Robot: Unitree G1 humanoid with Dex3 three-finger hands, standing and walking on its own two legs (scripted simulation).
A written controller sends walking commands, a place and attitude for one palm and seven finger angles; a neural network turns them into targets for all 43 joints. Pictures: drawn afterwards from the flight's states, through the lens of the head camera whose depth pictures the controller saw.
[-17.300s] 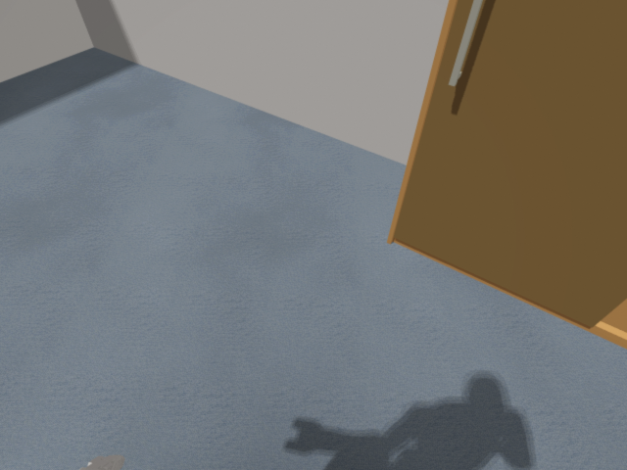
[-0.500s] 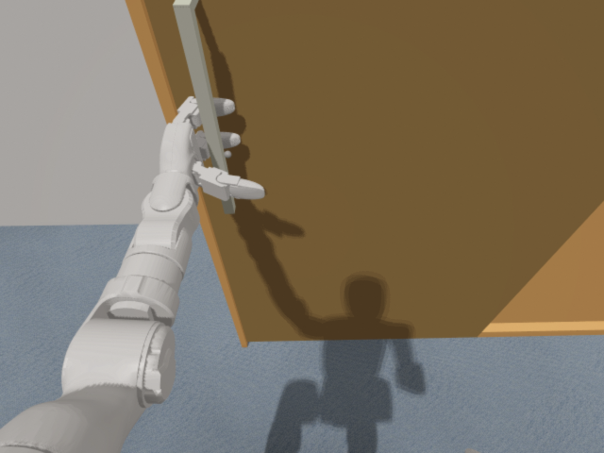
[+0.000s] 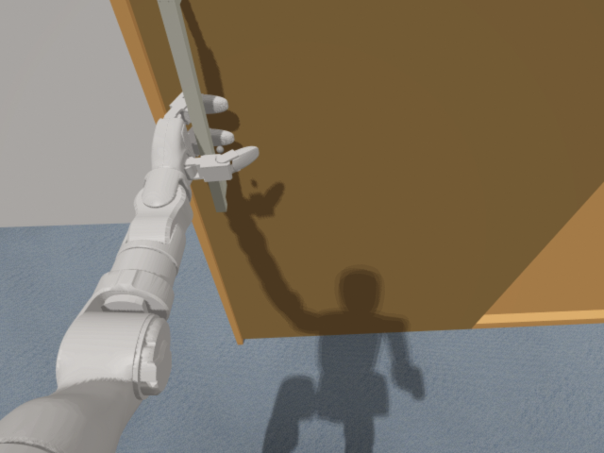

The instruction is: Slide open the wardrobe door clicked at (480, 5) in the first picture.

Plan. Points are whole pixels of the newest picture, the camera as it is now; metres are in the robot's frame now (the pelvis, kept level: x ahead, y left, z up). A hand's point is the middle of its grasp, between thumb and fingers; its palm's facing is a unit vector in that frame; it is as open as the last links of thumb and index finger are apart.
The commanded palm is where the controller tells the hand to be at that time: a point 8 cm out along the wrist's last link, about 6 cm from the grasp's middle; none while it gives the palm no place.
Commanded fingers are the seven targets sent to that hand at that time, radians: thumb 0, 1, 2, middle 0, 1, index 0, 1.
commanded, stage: grip the handle and tug to test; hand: left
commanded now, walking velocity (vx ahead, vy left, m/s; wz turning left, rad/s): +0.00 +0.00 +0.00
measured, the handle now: (203, 120) +0.52 +0.13 +0.17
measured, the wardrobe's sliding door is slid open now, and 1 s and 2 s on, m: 0.00 0.00 0.00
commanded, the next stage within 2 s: tug the door sideways, standing still in 1.00 s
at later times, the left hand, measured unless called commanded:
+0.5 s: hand (216, 151) +0.47 +0.10 +0.16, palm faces +0.00 -1.00 +0.00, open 5.4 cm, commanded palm +0.43 +0.16 +0.16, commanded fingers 0.00 0.90 0.90 -0.45 -1.40 -0.45 -1.40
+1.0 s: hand (217, 152) +0.46 +0.10 +0.16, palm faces -0.01 -1.00 +0.01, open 5.6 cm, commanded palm +0.41 +0.16 +0.16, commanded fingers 0.00 0.90 0.90 -0.45 -1.40 -0.45 -1.40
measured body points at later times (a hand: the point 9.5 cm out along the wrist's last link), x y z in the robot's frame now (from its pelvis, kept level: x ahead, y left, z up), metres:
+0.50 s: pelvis +0.01 +0.00 +0.00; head +0.03 -0.01 +0.45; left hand +0.46 +0.16 +0.16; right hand +0.09 -0.26 -0.12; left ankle +0.00 +0.12 -0.73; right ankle +0.00 -0.11 -0.73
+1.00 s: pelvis +0.03 +0.00 +0.01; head +0.05 -0.01 +0.46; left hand +0.46 +0.15 +0.16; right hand +0.11 -0.26 -0.11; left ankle +0.00 +0.12 -0.73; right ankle +0.00 -0.11 -0.73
